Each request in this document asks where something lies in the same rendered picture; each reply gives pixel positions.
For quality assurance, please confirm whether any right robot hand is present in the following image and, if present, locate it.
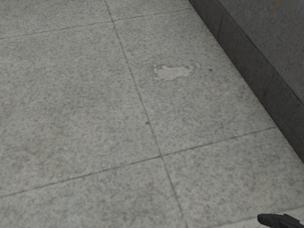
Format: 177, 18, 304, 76
257, 214, 304, 228

